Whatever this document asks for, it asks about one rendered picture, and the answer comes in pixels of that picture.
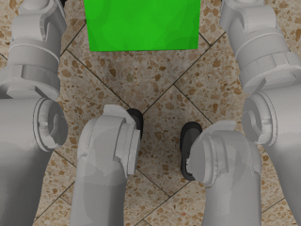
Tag robot right thigh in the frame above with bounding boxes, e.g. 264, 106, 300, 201
195, 130, 261, 226

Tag right robot upper arm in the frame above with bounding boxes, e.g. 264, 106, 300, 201
241, 83, 301, 226

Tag left robot forearm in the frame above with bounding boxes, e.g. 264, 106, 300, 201
0, 0, 67, 100

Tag right robot forearm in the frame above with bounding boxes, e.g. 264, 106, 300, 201
219, 0, 301, 95

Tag left robot upper arm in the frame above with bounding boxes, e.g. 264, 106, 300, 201
0, 97, 69, 226

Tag right robot foot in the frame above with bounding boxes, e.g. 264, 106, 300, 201
180, 121, 203, 181

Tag carton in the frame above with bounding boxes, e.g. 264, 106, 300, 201
84, 0, 201, 52

